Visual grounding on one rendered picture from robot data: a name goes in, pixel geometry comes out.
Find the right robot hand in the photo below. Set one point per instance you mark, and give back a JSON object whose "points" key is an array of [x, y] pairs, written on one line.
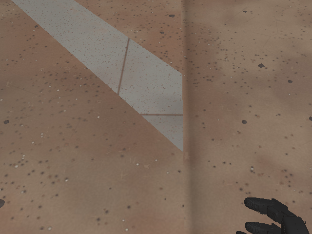
{"points": [[290, 223]]}

